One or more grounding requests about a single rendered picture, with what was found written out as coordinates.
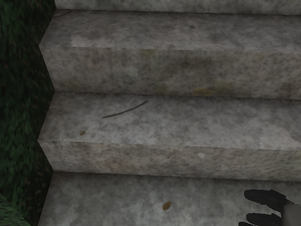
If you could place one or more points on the robot right hand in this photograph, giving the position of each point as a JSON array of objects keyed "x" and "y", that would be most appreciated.
[{"x": 290, "y": 212}]

